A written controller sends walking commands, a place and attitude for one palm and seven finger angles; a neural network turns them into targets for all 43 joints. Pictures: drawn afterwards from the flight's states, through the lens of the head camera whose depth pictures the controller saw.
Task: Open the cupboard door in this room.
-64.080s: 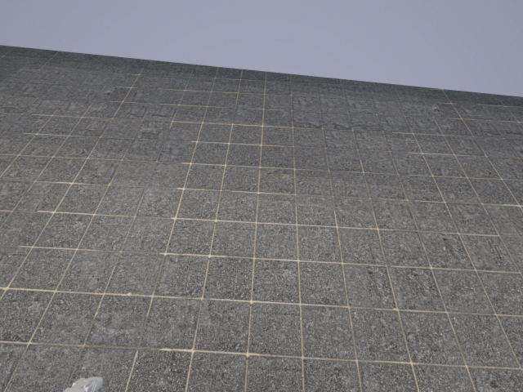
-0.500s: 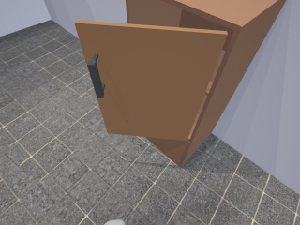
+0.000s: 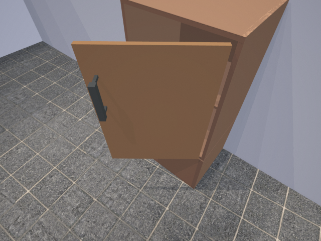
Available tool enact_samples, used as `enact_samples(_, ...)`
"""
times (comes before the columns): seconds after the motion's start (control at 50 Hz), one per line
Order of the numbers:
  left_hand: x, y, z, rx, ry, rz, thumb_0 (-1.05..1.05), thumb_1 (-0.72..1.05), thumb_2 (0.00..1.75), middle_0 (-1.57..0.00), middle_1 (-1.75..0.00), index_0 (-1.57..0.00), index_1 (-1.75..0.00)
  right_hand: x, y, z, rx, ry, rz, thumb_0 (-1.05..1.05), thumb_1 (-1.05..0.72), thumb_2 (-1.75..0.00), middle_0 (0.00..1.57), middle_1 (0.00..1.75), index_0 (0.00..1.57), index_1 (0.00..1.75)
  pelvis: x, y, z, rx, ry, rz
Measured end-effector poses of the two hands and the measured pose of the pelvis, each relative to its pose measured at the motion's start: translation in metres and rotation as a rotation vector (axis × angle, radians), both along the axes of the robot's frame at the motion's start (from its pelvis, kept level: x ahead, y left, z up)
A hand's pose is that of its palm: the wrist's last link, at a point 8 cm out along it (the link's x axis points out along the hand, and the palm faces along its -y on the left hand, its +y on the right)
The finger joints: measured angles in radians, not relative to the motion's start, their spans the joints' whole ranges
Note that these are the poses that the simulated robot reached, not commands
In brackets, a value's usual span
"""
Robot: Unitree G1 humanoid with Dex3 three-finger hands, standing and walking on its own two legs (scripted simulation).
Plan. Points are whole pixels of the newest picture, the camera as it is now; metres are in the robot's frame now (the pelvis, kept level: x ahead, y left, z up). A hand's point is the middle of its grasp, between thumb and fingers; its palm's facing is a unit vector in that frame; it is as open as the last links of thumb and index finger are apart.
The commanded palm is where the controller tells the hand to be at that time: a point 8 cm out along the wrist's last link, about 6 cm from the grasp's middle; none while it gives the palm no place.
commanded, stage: come to a stop and stand still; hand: left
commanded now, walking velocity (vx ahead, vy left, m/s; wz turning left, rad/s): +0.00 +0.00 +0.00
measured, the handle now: (99, 98) +0.51 +0.22 +0.05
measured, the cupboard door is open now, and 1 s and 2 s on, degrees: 39 39 39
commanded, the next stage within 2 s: look again from close up in 0.58 s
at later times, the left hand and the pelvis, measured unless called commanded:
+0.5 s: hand out of the picture +0.04 +0.20 -0.17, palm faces -0.01 -0.98 -0.21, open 7.4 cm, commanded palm none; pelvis +0.02 +0.01 +0.01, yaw -1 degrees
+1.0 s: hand out of the picture +0.04 +0.21 -0.17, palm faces -0.01 -0.98 -0.22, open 7.4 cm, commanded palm none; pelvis +0.02 +0.02 +0.01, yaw -1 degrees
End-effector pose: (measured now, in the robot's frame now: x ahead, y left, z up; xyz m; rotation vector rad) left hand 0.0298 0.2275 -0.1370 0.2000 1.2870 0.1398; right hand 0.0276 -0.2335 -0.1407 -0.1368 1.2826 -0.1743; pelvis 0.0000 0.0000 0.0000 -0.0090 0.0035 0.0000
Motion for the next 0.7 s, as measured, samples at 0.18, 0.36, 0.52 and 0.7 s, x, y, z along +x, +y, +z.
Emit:
enact_samples(0.18,0.019,0.012,0.006,0.005,-0.033,-0.014,0.01,0.91,0.90,-0.20,-0.30,-0.20,-0.30,-0.020,0.019,-0.002,0.026,0.073,0.015,0.01,-0.92,-0.90,0.19,0.30,0.20,0.30,0.005,0.007,0.003,0.011,-0.004,-0.003)
enact_samples(0.36,0.017,0.016,0.003,-0.003,0.009,-0.013,0.01,0.90,0.90,-0.20,-0.30,-0.20,-0.30,-0.015,0.023,0.001,0.019,0.092,0.020,0.01,-0.91,-0.90,0.20,0.30,0.20,0.30,0.011,0.012,0.005,0.015,-0.003,-0.009)
enact_samples(0.52,0.007,0.018,-0.001,-0.016,0.047,0.005,0.01,0.90,0.90,-0.20,-0.30,-0.20,-0.30,0.006,0.020,0.006,-0.005,0.064,0.034,0.01,-0.91,-0.90,0.20,0.30,0.20,0.30,0.017,0.014,0.006,0.015,-0.004,-0.010)
enact_samples(0.7,0.001,0.021,-0.002,-0.021,0.072,0.015,0.01,0.90,0.90,-0.20,-0.30,-0.20,-0.30,0.028,0.018,0.010,-0.022,0.026,0.051,0.00,-0.90,-0.90,0.20,0.30,0.20,0.30,0.020,0.016,0.008,0.014,-0.004,-0.012)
